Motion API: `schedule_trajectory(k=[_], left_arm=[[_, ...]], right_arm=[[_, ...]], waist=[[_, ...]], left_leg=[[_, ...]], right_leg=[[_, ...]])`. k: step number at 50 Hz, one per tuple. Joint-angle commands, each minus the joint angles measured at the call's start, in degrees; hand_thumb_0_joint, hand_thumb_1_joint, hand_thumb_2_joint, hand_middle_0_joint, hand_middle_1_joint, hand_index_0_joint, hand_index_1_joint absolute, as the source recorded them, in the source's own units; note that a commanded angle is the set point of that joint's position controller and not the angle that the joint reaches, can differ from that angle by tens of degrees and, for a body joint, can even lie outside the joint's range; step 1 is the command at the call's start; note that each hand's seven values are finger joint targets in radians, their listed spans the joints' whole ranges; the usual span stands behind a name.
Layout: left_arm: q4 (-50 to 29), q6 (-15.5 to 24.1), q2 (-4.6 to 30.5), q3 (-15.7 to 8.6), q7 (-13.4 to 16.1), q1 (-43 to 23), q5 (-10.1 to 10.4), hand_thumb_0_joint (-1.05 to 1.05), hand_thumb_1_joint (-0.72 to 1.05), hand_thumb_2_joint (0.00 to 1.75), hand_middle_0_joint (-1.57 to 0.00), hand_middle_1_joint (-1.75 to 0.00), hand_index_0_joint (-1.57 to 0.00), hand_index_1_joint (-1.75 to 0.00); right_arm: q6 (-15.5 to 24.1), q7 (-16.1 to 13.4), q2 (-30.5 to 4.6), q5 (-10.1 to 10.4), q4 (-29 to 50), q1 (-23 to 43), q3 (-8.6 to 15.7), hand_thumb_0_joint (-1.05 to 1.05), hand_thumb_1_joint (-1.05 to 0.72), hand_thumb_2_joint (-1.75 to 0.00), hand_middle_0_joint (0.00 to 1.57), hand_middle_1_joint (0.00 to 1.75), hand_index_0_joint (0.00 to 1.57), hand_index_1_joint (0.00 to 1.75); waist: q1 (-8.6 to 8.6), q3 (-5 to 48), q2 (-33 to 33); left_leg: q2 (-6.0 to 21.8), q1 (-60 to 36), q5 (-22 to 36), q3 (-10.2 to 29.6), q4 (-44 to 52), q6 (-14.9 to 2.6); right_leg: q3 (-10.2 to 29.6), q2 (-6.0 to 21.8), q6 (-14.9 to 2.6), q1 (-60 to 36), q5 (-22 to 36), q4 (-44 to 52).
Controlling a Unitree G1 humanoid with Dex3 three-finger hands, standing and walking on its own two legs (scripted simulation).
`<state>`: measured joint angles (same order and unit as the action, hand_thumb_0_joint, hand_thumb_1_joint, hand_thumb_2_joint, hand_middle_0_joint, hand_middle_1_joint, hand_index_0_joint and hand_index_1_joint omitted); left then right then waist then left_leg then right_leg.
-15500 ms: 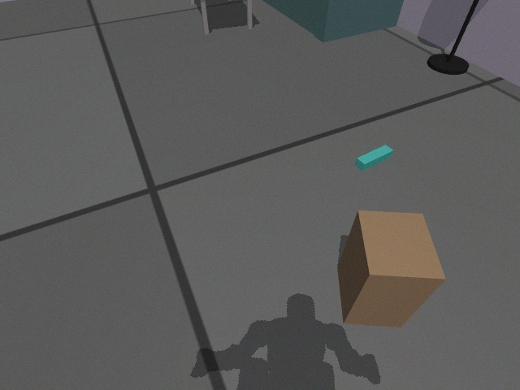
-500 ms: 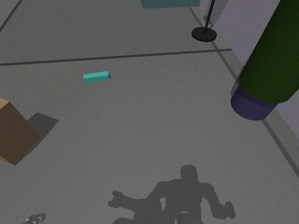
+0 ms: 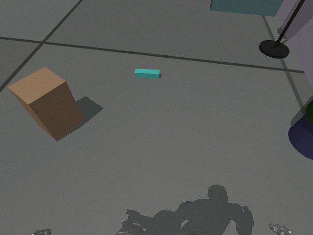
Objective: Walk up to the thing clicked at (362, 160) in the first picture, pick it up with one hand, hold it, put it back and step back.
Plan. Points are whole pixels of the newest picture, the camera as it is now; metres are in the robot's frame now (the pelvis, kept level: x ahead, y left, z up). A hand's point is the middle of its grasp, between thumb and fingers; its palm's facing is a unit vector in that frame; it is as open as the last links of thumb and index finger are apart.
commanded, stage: walk up
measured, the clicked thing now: (147, 73) +1.49 +0.19 -0.72
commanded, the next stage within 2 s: stand in 0.82 s
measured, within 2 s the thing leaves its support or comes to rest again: neither
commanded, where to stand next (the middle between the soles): +0.07 -0.01 m, yaw +3 degrees
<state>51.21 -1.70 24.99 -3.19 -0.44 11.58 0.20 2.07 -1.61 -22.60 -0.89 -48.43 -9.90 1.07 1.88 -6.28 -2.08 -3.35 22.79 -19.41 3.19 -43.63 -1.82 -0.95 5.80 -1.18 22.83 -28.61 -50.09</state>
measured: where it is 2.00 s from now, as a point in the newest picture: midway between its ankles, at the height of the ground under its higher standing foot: outside the picture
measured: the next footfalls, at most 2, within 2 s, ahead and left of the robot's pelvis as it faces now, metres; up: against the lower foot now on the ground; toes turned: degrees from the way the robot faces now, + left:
none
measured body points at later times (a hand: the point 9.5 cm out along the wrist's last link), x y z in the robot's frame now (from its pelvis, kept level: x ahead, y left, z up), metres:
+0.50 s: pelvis +0.00 -0.02 +0.02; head +0.03 +0.00 +0.47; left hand +0.05 +0.31 -0.11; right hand +0.13 -0.31 -0.11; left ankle +0.04 +0.11 -0.71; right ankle +0.01 -0.17 -0.71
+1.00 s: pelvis +0.01 -0.03 +0.03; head +0.03 -0.01 +0.48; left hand +0.05 +0.29 -0.10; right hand +0.16 -0.31 -0.09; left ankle +0.04 +0.11 -0.71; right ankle +0.01 -0.17 -0.71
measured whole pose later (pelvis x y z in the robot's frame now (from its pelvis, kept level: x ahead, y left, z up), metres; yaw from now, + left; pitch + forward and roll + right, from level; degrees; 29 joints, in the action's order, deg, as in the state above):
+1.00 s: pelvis +0.01 -0.03 +0.03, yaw +6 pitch -2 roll -1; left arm 65.3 -0.1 21.2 -1.2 -0.4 4.9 -0.3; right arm 0.4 0.5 -19.7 -0.7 -63.1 -3.0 -0.1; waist 1.6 -4.0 -0.4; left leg -1.7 12.8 -10.1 8.6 -24.9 1.2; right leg -5.3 3.4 2.1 6.4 -14.0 -22.5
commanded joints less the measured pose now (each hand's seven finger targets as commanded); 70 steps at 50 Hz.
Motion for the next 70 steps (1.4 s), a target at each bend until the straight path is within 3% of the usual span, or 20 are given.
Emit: schedule_trajectory(k=[1,2,3,4,5,6,7,9,11,14,16,22,29,39,41,49,55,60,67,70], left_arm=[[-1.49,2.07,8.46,-2.12,0.55,3.62,0.05,0.0,0.9,0.9,-0.2,-0.3,-0.2,-0.3],[-1.01,2.61,9.45,-2.17,0.72,3.81,-0.39,0.0,0.9,0.9,-0.2,-0.3,-0.2,-0.3],[-1.35,3.23,12.18,-2.41,0.94,2.69,-1.15,0.0,0.9,0.9,-0.2,-0.3,-0.2,-0.3],[-1.88,3.15,16.16,-3.06,0.78,-0.12,-1.34,0.0,0.9,0.9,-0.2,-0.3,-0.2,-0.3],[-3.07,3.12,16.1,-2.88,0.59,-5.28,-1.38,0.0,0.9,0.9,-0.2,-0.3,-0.2,-0.3],[-3.41,3.09,14.65,-2.35,0.44,-6.82,-1.24,0.0,0.9,0.9,-0.2,-0.3,-0.2,-0.3],[-3.15,3.08,13.27,-1.7,0.55,-7.61,-1.17,0.0,0.9,0.9,-0.2,-0.3,-0.2,-0.3],[-1.31,2.72,10.32,-0.85,0.4,-5.28,-0.64,0.0,0.9,0.9,-0.2,-0.3,-0.2,-0.3],[0.07,2.79,10.3,-1.2,0.14,-2.57,-0.46,0.0,0.9,0.9,-0.2,-0.3,-0.2,-0.3],[1.73,3.57,9.96,-0.82,0.23,-2.98,-0.39,0.0,0.9,0.9,-0.2,-0.3,-0.2,-0.3],[1.51,3.69,11.17,-0.81,0.5,-6.02,-0.48,0.0,0.9,0.9,-0.2,-0.3,-0.2,-0.3],[3.36,3.47,9.9,-0.4,0.66,-6.87,0.22,0.0,0.9,0.9,-0.2,-0.3,-0.2,-0.3],[5.31,3.01,9.72,-0.55,0.78,-8.73,0.11,0.0,0.9,0.9,-0.2,-0.3,-0.2,-0.3],[6.97,2.51,9.19,-0.73,0.42,-11.5,-0.15,0.0,0.9,0.9,-0.2,-0.3,-0.2,-0.3],[8.89,2.37,7.75,-0.13,0.5,-9.29,-0.11,0.0,0.9,0.9,-0.2,-0.3,-0.2,-0.3],[10.53,3.24,8.31,0.01,0.78,-9.86,-0.28,0.0,0.9,0.9,-0.2,-0.3,-0.2,-0.3],[11.71,2.73,7.66,0.14,0.79,-9.08,-0.51,0.0,0.9,0.9,-0.2,-0.3,-0.2,-0.3],[11.91,2.97,7.02,0.29,0.89,-7.99,-0.49,0.0,0.9,0.9,-0.2,-0.3,-0.2,-0.3],[11.95,2.51,6.13,0.25,0.9,-7.91,-0.6,0.0,0.9,0.9,-0.2,-0.3,-0.2,-0.3],[11.63,2.64,6.37,0.1,0.83,-7.61,-0.62,0.0,0.9,0.9,-0.2,-0.3,-0.2,-0.3]], right_arm=[[0.17,-0.74,-14.9,0.5,3.42,1.86,4.38,0.0,-0.9,-0.9,0.2,0.3,0.2,0.3],[-0.18,-0.59,-13.71,0.68,3.61,3.1,3.94,0.0,-0.9,-0.9,0.2,0.3,0.2,0.3],[-0.33,-0.32,-10.77,1.39,3.71,3.12,3.12,0.0,-0.9,-0.9,0.2,0.3,0.2,0.3],[-0.54,-0.41,-10.99,1.55,2.98,3.22,3.5,0.0,-0.9,-0.9,0.2,0.3,0.2,0.3],[-0.73,-0.41,-12.05,1.16,0.9,0.74,4.08,0.0,-0.9,-0.9,0.2,0.3,0.2,0.3],[-0.65,0.06,-13.19,0.97,-0.59,-1.03,4.47,0.0,-0.9,-0.9,0.2,0.3,0.2,0.3],[-0.37,0.42,-12.88,0.96,-1.48,-1.19,4.38,0.0,-0.9,-0.9,0.2,0.3,0.2,0.3],[0.16,0.92,-13.28,0.13,-0.85,3.23,4.58,0.0,-0.9,-0.9,0.2,0.3,0.2,0.3],[0.26,1.04,-14.78,-0.04,-0.93,3.45,4.26,0.0,-0.9,-0.9,0.2,0.3,0.2,0.3],[0.0,1.05,-11.89,0.47,-2.1,7.21,3.05,0.0,-0.9,-0.9,0.2,0.3,0.2,0.3],[0.01,1.11,-11.59,0.54,-4.31,4.61,2.81,0.0,-0.9,-0.9,0.2,0.3,0.2,0.3],[0.25,0.96,-11.66,0.8,-6.79,4.61,2.23,0.0,-0.9,-0.9,0.2,0.3,0.2,0.3],[-0.18,0.65,-11.5,0.97,-8.72,5.87,2.12,0.0,-0.9,-0.9,0.2,0.3,0.2,0.3],[-0.68,1.08,-11.69,0.57,-9.87,8.43,1.89,0.0,-0.9,-0.9,0.2,0.3,0.2,0.3],[-0.51,1.28,-9.88,0.2,-10.45,8.51,1.53,0.0,-0.9,-0.9,0.2,0.3,0.2,0.3],[-0.55,1.19,-9.86,0.71,-11.41,9.35,1.76,0.0,-0.9,-0.9,0.2,0.3,0.2,0.3],[-1.07,1.19,-8.65,0.78,-12.19,9.79,1.55,0.0,-0.9,-0.9,0.2,0.3,0.2,0.3],[-0.97,1.13,-7.98,0.79,-12.85,9.17,1.31,0.0,-0.9,-0.9,0.2,0.3,0.2,0.3],[-1.35,1.1,-7.52,0.67,-13.78,8.23,1.12,0.0,-0.9,-0.9,0.2,0.3,0.2,0.3],[-0.97,1.13,-7.98,0.59,-13.72,7.61,1.09,0.0,-0.9,-0.9,0.2,0.3,0.2,0.3]], waist=[[0.46,9.96,9.79],[1.02,9.65,7.9],[0.77,9.27,1.34],[0.18,8.41,-6.34],[-2.33,6.04,-8.22],[-3.63,4.78,-5.32],[-4.13,4.14,-2.64],[-1.68,3.48,3.5],[-0.36,6.95,3.12],[0.39,5.31,1.9],[-1.57,6.06,2.43],[-0.8,10.44,2.69],[-0.77,10.81,3.04],[-0.95,7.62,3.67],[-0.16,9.45,3.41],[-1.03,10.34,2.79],[-1.1,8.25,2.52],[-0.97,9.48,1.94],[-1.12,7.05,2.45],[-0.97,7.17,2.58]], left_leg=[[10.39,-3.25,21.55,12.48,8.87,-7.34],[8.86,-0.58,17.99,11.46,7.48,-5.59],[5.64,2.23,12.74,9.35,3.95,-2.72],[0.4,0.04,1.68,4.03,-0.33,-0.62],[0.95,-3.12,-9.06,0.97,-3.28,0.26],[1.27,-6.33,-9.92,1.03,-0.68,0.26],[1.54,-6.84,-4.25,1.95,5.07,-0.57],[7.12,-4.78,-4.84,15.63,15.86,-3.58],[11.24,-1.0,-10.19,23.08,19.62,-7.08],[5.81,0.59,-0.99,12.26,15.17,-2.18],[4.23,-3.19,4.4,9.75,13.87,-0.86],[6.33,-6.38,18.21,11.36,14.8,-2.3],[6.38,-6.34,22.71,11.23,15.41,-2.0],[6.11,-4.62,13.63,12.14,20.36,-1.4],[8.2,-8.4,15.2,12.13,23.01,-0.38],[8.24,-13.01,25.46,8.59,22.04,0.55],[7.96,-11.99,17.96,8.12,24.53,0.93],[8.24,-14.8,24.03,7.36,23.62,1.19],[7.73,-11.86,15.82,7.16,25.47,1.45],[8.28,-11.84,18.74,7.36,25.85,1.39]], right_leg=[[-2.05,-2.44,-0.28,-8.82,7.2,14.55],[-0.39,-1.61,-0.59,-11.97,13.15,18.19],[7.94,4.57,-2.71,-12.4,14.51,22.65],[15.93,11.95,-7.84,-6.5,11.11,26.15],[17.94,15.72,-10.34,-1.86,9.23,26.94],[14.95,14.44,-9.46,1.15,8.13,25.57],[9.55,10.75,-6.5,1.24,7.3,23.72],[2.06,2.39,-0.96,1.73,3.09,15.78],[1.28,-1.14,-0.13,-4.92,-1.09,13.43],[3.71,2.42,-1.83,-9.17,4.12,23.2],[5.52,4.84,-2.86,-8.22,7.11,24.97],[0.43,2.23,-0.84,-14.41,15.6,22.41],[-0.3,2.82,-1.1,-17.46,17.99,24.07],[-0.42,2.57,-0.56,-16.96,10.1,27.93],[0.25,1.72,-0.16,-17.33,10.21,28.76],[0.99,2.6,0.66,-19.69,20.95,31.99],[1.31,2.31,0.47,-18.63,15.9,33.68],[1.29,2.43,0.66,-18.6,21.54,33.7],[1.69,1.99,0.49,-18.11,15.32,34.85],[1.56,1.91,0.56,-19.04,17.63,33.85]])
